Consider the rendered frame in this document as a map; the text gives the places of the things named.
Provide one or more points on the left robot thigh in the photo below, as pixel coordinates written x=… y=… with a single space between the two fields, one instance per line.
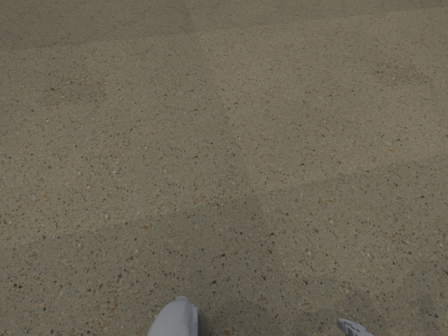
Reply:
x=179 y=318

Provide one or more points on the right robot hand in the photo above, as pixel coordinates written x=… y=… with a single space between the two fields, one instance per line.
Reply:
x=352 y=328

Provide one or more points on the robot left shin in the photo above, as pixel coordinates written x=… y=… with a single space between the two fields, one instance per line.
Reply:
x=182 y=299

